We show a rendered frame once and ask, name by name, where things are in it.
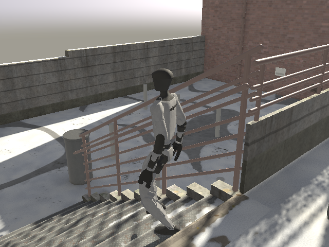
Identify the left robot foot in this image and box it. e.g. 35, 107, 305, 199
155, 226, 180, 235

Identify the robot left shin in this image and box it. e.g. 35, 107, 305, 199
141, 197, 175, 230

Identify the robot left hand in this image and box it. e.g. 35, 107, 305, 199
138, 169, 153, 189

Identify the right robot forearm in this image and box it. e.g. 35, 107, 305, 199
175, 122, 187, 144

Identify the robot left upper arm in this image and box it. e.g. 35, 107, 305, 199
150, 101, 168, 142

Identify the left robot forearm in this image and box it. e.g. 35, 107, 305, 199
146, 134, 165, 171

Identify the robot right upper arm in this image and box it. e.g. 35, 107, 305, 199
171, 93, 186, 126

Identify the robot right hand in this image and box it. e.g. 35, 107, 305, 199
172, 142, 182, 161

